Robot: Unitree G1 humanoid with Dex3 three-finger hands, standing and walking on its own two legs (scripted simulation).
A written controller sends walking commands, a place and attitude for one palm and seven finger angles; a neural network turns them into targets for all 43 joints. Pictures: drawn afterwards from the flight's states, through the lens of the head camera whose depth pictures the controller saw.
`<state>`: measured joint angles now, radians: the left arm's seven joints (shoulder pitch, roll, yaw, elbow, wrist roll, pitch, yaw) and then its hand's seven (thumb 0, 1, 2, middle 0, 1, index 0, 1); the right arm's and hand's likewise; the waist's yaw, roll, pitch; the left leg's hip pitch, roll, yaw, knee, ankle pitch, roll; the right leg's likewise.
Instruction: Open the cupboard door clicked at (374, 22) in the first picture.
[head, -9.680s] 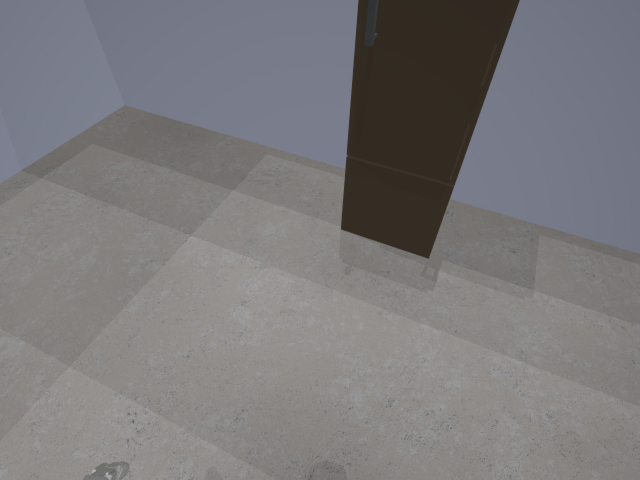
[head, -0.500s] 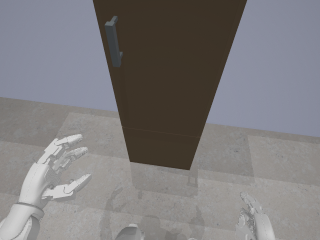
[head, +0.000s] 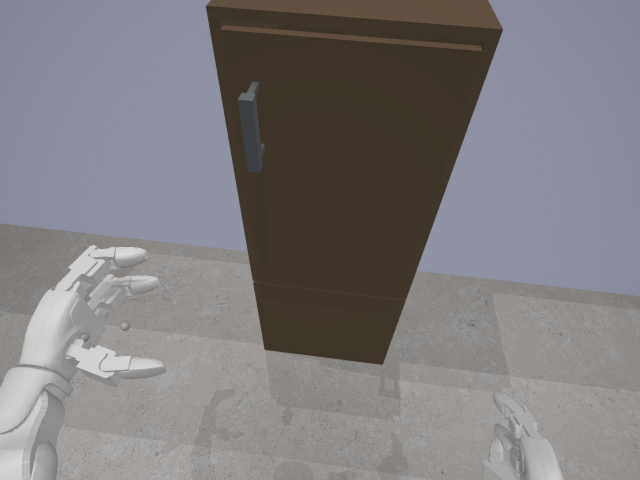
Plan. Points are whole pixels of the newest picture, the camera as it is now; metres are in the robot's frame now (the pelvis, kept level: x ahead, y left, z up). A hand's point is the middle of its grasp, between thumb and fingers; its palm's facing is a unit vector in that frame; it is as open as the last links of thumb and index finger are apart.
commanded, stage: raise the hand with hooked fingers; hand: left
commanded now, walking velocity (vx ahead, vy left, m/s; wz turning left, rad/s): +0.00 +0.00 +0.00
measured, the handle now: (254, 127) +0.58 +0.15 +0.14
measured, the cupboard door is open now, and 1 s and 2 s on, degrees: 0 0 0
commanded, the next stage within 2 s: move the hooked fingers beside the handle in 0.96 s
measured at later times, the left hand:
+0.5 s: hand (79, 253) +0.30 +0.28 +0.16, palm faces +0.00 -1.00 -0.07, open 14.0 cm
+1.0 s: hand (121, 256) +0.30 +0.24 +0.15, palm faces +0.00 -1.00 -0.03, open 14.0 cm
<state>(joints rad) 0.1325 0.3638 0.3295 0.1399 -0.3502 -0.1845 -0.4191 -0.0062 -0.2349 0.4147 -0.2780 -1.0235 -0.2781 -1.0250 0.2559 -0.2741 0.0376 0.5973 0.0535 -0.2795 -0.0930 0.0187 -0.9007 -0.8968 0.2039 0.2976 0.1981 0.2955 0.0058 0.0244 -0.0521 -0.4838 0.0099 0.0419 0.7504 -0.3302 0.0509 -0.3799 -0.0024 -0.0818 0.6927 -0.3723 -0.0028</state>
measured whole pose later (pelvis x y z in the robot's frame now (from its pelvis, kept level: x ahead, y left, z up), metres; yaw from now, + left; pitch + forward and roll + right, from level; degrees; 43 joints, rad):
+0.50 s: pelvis +0.01 +0.00 +0.02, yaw +1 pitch +0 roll -2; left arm -0.14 0.49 0.43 0.29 -0.33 0.01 -0.51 -0.02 -0.50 0.30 -0.30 -1.19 -0.30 -1.20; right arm 0.26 -0.27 0.08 0.61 0.06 -0.21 -0.11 0.02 -0.90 -0.90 0.21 0.30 0.20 0.30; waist 0.03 0.04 -0.02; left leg -0.32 -0.01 0.03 0.57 -0.25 0.05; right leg -0.21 -0.01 -0.09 0.51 -0.30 -0.01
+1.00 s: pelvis +0.01 -0.03 +0.02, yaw +0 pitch +0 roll -1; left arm -0.13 0.46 0.44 0.35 -0.35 0.00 -0.52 -0.02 -0.50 0.30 -0.30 -1.20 -0.30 -1.20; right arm 0.25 -0.28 0.06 0.61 0.07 -0.21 -0.11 0.02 -0.90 -0.90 0.20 0.30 0.20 0.30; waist 0.02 0.05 -0.03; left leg -0.32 0.03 0.03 0.57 -0.26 0.01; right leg -0.23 0.02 -0.08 0.53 -0.31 -0.04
